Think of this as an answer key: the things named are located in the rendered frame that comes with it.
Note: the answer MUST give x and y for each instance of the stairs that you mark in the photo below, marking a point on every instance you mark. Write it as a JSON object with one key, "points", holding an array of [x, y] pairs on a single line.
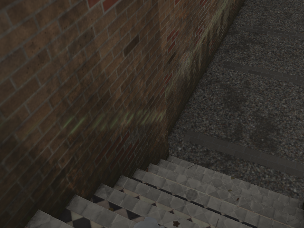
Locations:
{"points": [[178, 194]]}

